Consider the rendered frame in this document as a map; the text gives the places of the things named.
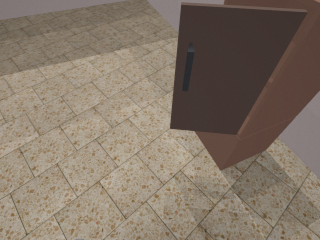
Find handle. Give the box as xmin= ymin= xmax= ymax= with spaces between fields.
xmin=182 ymin=42 xmax=195 ymax=92

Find cupboard door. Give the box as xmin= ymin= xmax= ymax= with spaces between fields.
xmin=170 ymin=2 xmax=308 ymax=135

